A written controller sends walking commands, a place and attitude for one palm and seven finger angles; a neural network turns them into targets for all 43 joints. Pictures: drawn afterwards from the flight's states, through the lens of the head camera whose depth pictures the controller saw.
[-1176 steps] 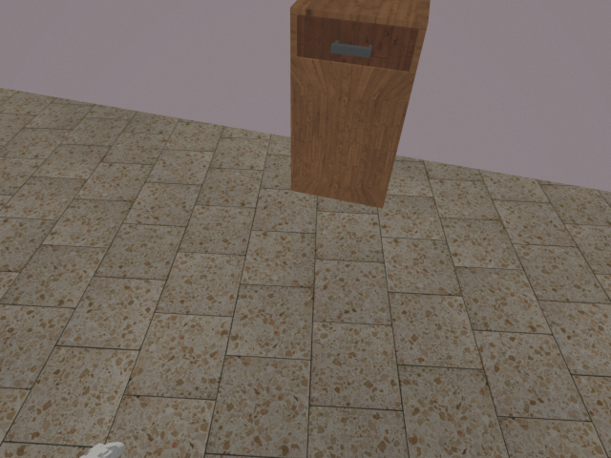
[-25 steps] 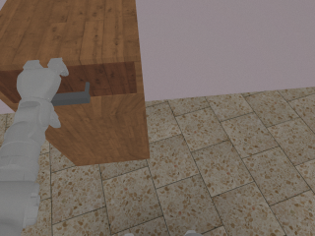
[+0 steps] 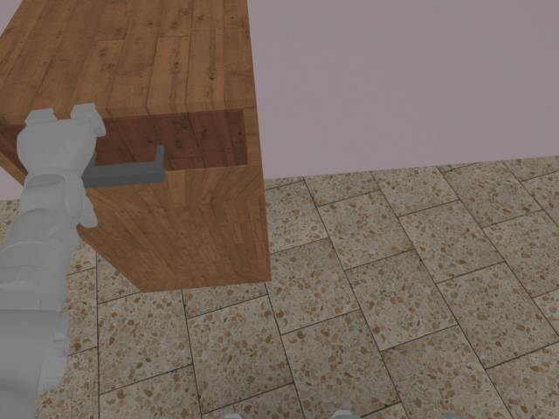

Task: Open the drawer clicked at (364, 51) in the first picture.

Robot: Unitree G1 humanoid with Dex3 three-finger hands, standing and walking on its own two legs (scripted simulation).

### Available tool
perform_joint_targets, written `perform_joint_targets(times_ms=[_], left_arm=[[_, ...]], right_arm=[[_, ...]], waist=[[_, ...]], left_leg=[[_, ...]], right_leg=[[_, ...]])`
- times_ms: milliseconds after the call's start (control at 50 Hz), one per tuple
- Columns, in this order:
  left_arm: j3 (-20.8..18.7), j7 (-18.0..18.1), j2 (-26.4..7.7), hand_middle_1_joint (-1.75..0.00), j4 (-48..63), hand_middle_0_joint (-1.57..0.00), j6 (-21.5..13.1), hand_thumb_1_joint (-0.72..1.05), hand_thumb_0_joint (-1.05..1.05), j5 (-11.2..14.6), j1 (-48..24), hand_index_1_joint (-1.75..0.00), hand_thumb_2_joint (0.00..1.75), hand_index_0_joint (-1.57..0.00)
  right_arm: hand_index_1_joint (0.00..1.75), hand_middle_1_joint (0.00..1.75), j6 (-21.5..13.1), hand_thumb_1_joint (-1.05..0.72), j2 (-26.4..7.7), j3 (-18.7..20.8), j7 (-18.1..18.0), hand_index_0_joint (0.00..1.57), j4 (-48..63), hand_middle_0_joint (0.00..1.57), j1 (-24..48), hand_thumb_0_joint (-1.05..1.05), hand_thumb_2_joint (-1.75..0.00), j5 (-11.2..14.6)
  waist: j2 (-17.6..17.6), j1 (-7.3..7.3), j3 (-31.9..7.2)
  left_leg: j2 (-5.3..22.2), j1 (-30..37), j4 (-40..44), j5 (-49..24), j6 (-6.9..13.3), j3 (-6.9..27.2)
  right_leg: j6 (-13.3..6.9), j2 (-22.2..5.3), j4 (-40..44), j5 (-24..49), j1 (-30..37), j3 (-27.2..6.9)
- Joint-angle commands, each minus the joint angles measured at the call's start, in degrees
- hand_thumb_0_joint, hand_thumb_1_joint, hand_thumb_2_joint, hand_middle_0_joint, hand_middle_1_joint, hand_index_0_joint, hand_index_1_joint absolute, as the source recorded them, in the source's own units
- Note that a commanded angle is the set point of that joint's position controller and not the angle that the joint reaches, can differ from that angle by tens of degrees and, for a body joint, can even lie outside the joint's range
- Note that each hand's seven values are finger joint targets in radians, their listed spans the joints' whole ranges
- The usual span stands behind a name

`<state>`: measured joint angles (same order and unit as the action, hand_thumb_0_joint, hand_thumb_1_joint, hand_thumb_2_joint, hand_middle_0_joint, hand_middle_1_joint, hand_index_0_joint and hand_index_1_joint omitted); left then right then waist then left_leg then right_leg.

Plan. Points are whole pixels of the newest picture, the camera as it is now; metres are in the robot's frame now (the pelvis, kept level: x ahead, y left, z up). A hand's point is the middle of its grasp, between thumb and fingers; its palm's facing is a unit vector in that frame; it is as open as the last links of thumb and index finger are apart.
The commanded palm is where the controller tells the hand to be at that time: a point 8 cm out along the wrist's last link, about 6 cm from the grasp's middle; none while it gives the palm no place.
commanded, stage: re-aim the fingers above the handle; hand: left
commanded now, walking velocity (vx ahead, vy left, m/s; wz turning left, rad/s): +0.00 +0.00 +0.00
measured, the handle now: (124, 164) +0.52 +0.28 +0.00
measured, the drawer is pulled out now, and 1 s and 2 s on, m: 0.00 0.00 0.00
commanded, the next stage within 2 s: lower the fingers behind the handle in 0.04 s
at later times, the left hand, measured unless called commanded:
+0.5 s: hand (90, 201) +0.43 +0.30 +0.03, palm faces -0.12 +0.05 -0.99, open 13.9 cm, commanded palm +0.42 +0.27 +0.09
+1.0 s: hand (119, 195) +0.44 +0.26 +0.02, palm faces -0.01 +0.00 -1.00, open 13.9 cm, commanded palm +0.42 +0.27 +0.06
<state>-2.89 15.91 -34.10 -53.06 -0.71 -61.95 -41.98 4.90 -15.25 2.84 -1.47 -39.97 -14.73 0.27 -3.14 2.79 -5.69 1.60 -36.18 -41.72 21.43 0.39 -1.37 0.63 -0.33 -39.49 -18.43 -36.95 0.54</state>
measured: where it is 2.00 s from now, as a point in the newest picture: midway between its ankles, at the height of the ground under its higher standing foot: outside the picture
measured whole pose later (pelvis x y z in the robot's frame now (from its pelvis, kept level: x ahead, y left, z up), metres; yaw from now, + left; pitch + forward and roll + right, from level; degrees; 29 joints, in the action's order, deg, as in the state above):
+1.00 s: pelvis -0.01 +0.00 -0.01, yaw +0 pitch +18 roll -1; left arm -1.3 20.3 -29.6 -55.9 -3.9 -62.8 -40.2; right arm 5.5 -14.4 2.8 -0.8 -41.3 -17.5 -0.1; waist -2.4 3.9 -7.6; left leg 1.8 -41.8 -46.4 22.7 0.6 -1.6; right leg 0.7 -0.1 -44.0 -19.4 -42.6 0.2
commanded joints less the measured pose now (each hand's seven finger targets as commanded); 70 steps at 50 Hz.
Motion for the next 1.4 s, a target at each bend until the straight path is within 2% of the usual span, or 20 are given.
perform_joint_targets(times_ms=[0, 60, 120, 160, 180, 260, 300, 340, 400, 460, 520, 580, 600, 660, 740, 840, 940, 1100, 1340, 1380], left_arm=[[4.7, -6.8, -7.8, -1.20, 7.2, -0.30, 3.5, -0.50, 0.00, 3.2, -16.9, -1.20, 0.30, -0.30], [9.1, -12.4, -3.0, -1.20, 17.8, -0.30, -3.4, -0.50, 0.00, 6.1, -23.3, -1.20, 0.30, -0.30], [2.8, -12.0, -8.7, -1.20, 24.8, -0.30, -11.0, -0.50, 0.00, 6.0, -24.3, -1.20, 0.30, -0.30], [-5.9, -8.0, -17.2, -1.20, 22.2, -0.30, -13.6, -0.50, 0.00, 4.1, -22.3, -1.20, 0.30, -0.30], [-7.0, -5.1, -16.9, -1.20, 20.9, -0.30, -14.2, -0.50, 0.00, 2.9, -22.6, -1.20, 0.30, -0.30], [-14.0, 5.2, -22.0, -1.20, 16.2, -0.30, -9.1, -0.50, 0.00, 0.5, -14.8, -1.20, 0.30, -0.30], [-10.4, 8.3, -17.8, -1.20, 14.0, -0.30, -4.0, -0.50, 0.00, -1.0, -11.8, -1.20, 0.30, -0.30], [-7.5, 8.1, -15.6, -1.20, 10.5, -0.30, 0.9, -0.50, 0.00, -1.3, -11.3, -1.20, 0.30, -0.30], [-0.4, 3.5, -10.1, -1.20, 8.4, -0.30, 4.9, -0.50, 0.00, 0.4, -15.0, -1.20, 0.30, -0.30], [6.5, -2.5, -4.0, -1.20, 13.7, -0.30, 1.7, -0.50, 0.00, 3.1, -24.0, -1.20, 0.30, -0.30], [3.0, -5.8, -8.9, -1.20, 16.9, -0.30, -5.6, -0.50, 0.00, 3.4, -25.0, -1.20, 0.30, -0.30], [6.7, -6.1, -3.2, -1.20, 12.2, -0.30, -8.7, -0.50, 0.00, 1.4, -20.9, -1.20, 0.30, -0.30], [1.8, -5.3, -7.8, -1.20, 10.3, -0.30, -9.3, -0.50, 0.00, 1.2, -17.3, -1.20, 0.30, -0.30], [-4.9, -1.8, -13.9, -1.20, 7.9, -0.30, -9.9, -0.50, 0.00, 0.6, -15.1, -1.20, 0.30, -0.30], [-7.7, 4.3, -15.1, -1.20, 10.4, -0.30, -8.4, -0.50, 0.00, -0.8, -13.5, -1.20, 0.30, -0.30], [-3.5, 6.5, -11.5, -1.20, 5.8, -0.30, -2.3, -0.50, 0.00, -1.5, -14.0, -1.20, 0.30, -0.30], [-1.8, 4.3, -12.2, -1.20, 1.7, -0.30, 0.3, -0.50, 0.00, -0.7, -16.6, -1.20, 0.30, -0.30], [-0.3, -0.3, -12.4, -1.20, -4.8, -0.30, -2.0, -0.50, 0.00, -0.5, -13.4, -1.20, 0.30, -0.30], [0.8, 0.7, -10.8, -1.20, -5.1, -0.30, -4.2, -0.50, 0.00, -0.9, -12.6, -1.20, 0.30, -0.30], [-0.6, 1.2, -13.6, -1.20, -4.4, -0.30, -3.5, -0.50, 0.00, -0.7, -15.2, -1.20, 0.30, -0.30]], right_arm=[[0.30, 0.30, -0.3, -0.90, -9.8, 3.0, -1.6, 0.20, 5.0, 0.20, -6.6, 0.00, -0.90, 1.2], [0.30, 0.30, -0.8, -0.90, -9.3, 3.3, -3.2, 0.20, 5.4, 0.20, -6.2, 0.00, -0.90, 0.6], [0.30, 0.30, -1.3, -0.90, -8.3, 3.3, -4.2, 0.20, 5.0, 0.20, -7.1, 0.00, -0.90, -0.2], [0.30, 0.30, -0.7, -0.90, -8.5, 3.4, -4.0, 0.20, 3.7, 0.20, -8.0, 0.00, -0.90, -0.4], [0.30, 0.30, -0.8, -0.90, -7.7, 3.0, -3.6, 0.20, 3.6, 0.20, -7.9, 0.00, -0.90, -0.4], [0.30, 0.30, -0.7, -0.90, -7.5, 2.5, -1.1, 0.20, 3.5, 0.20, -5.6, 0.00, -0.90, -1.1], [0.30, 0.30, -0.9, -0.90, -7.1, 2.7, 0.0, 0.20, 3.9, 0.20, -5.5, 0.00, -0.90, -1.3], [0.30, 0.30, -0.8, -0.90, -7.9, 3.1, 0.7, 0.20, 3.6, 0.20, -6.1, 0.00, -0.90, -0.7], [0.30, 0.30, -0.9, -0.90, -9.1, 3.9, 0.1, 0.20, 3.8, 0.20, -7.6, 0.00, -0.90, 0.6], [0.30, 0.30, -1.4, -0.90, -9.2, 4.1, -2.0, 0.20, 3.6, 0.20, -7.5, 0.00, -0.90, 0.6], [0.30, 0.30, -2.0, -0.90, -9.0, 3.6, -4.1, 0.20, 3.1, 0.20, -7.8, 0.00, -0.90, -0.2], [0.30, 0.30, -2.0, -0.90, -7.7, 3.4, -3.7, 0.20, 1.9, 0.20, -8.9, 0.00, -0.90, -0.4], [0.30, 0.30, -1.8, -0.90, -8.3, 3.7, -3.3, 0.20, 1.7, 0.20, -9.4, 0.00, -0.90, -0.3], [0.30, 0.30, -1.0, -0.90, -8.6, 3.3, -2.2, 0.20, 2.6, 0.20, -9.1, 0.00, -0.90, -0.5], [0.30, 0.30, -1.1, -0.90, -8.0, 3.6, -0.5, 0.20, 3.8, 0.20, -8.6, 0.00, -0.90, -1.2], [0.30, 0.30, -0.9, -0.90, -8.8, 3.9, 0.3, 0.20, 3.5, 0.20, -9.1, 0.00, -0.90, -0.5], [0.30, 0.30, -0.4, -0.90, -9.3, 3.3, -0.6, 0.20, 2.4, 0.20, -9.2, 0.00, -0.90, -0.1], [0.30, 0.30, -0.4, -0.90, -9.6, 2.1, -1.7, 0.20, 3.2, 0.20, -9.7, 0.00, -0.90, 0.3], [0.30, 0.30, -1.5, -0.90, -9.8, 2.8, -1.5, 0.20, 4.1, 0.20, -11.8, 0.00, -0.90, 0.4], [0.30, 0.30, -1.4, -0.90, -10.2, 2.6, -1.6, 0.20, 3.9, 0.20, -12.0, 0.00, -0.90, 0.5]], waist=[[5.0, 2.28, -23.3], [6.3, 4.97, -20.1], [0.0, 2.83, -21.5], [-2.4, 0.84, -19.3], [-3.1, 0.38, -19.6], [-4.5, -4.69, -22.8], [-5.6, -4.78, -26.6], [-2.5, -3.53, -27.9], [2.8, 0.92, -27.7], [5.3, 5.60, -23.9], [2.2, 4.58, -22.0], [-1.1, 4.30, -16.3], [-1.3, 2.72, -15.2], [-1.8, -0.07, -17.5], [-3.4, -2.06, -25.5], [1.5, 0.38, -23.7], [2.5, 1.57, -21.9], [5.3, 1.97, -14.9], [5.2, 2.28, -17.4], [4.7, 2.44, -18.2]], left_leg=[[-2.1, 14.4, 4.8, -24.4, 1.9, -1.6], [-2.4, 17.4, 4.9, -22.6, 2.8, -0.2], [-2.9, 20.2, 3.9, -26.0, 2.6, 0.7], [-3.0, 16.9, 2.8, -26.8, 1.8, 1.1], [-3.0, 14.9, 2.6, -26.8, 1.6, 1.4], [-3.7, 7.7, 1.8, -27.1, 0.5, -0.3], [-3.4, 8.7, 1.3, -29.9, 0.2, -1.5], [-2.8, 9.1, 1.7, -29.4, 0.3, -2.2], [-2.1, 11.2, 2.6, -26.3, 1.3, -2.2], [-2.0, 15.2, 3.3, -22.6, 2.5, -0.7], [-2.7, 16.1, 3.0, -20.2, 2.8, 0.1], [-2.6, 14.8, 2.1, -19.7, 2.1, 0.7], [-2.4, 13.4, 1.7, -19.8, 1.7, 0.8], [-2.8, 8.5, 0.8, -20.7, 1.3, 0.5], [-2.6, 7.7, -1.6, -27.4, 1.0, -0.4], [-2.4, 5.7, -0.8, -22.0, 1.3, -1.0], [-2.6, 4.9, 0.5, -17.2, 1.7, -1.0], [-2.8, -0.3, 0.7, -9.1, 2.1, -1.3], [-2.8, -4.3, -3.1, -6.7, 1.9, -1.5], [-2.8, -5.0, -3.1, -5.7, 2.1, -1.4]], right_leg=[[-1.3, 2.6, 5.0, 23.5, 16.4, 1.6], [-1.2, 2.4, 6.7, 21.1, 13.8, 1.1], [-1.9, 2.6, 4.9, 20.0, 11.6, 0.9], [-2.7, 3.1, 3.3, 19.7, 10.0, 1.3], [-2.7, 2.9, 2.0, 19.1, 9.5, 1.6], [-3.0, 2.9, -1.4, 21.5, 13.7, 1.6], [-2.9, 2.8, -2.3, 25.1, 14.9, 1.8], [-2.4, 3.0, -1.4, 26.1, 16.0, 1.6], [-1.6, 2.9, 1.6, 25.5, 16.3, 1.3], [-1.1, 2.7, 4.6, 21.7, 13.0, 1.1], [-1.4, 2.5, 4.4, 18.0, 10.6, 0.6], [-2.2, 2.6, 3.7, 13.7, 3.7, 1.5], [-2.8, 2.9, 2.7, 13.7, 3.3, 1.7], [-3.2, 3.0, 0.2, 15.3, 5.5, 1.7], [-2.9, 3.2, -3.4, 21.5, 8.2, 1.5], [-2.2, 3.2, -1.7, 19.3, 8.0, 1.5], [-1.8, 2.8, -0.2, 15.8, 8.0, 1.1], [-1.9, 2.6, 0.9, 9.2, 4.7, 0.6], [-1.9, 2.6, -2.2, 6.8, -0.4, 0.4], [-1.7, 2.4, -2.1, 6.1, 0.2, 0.0]])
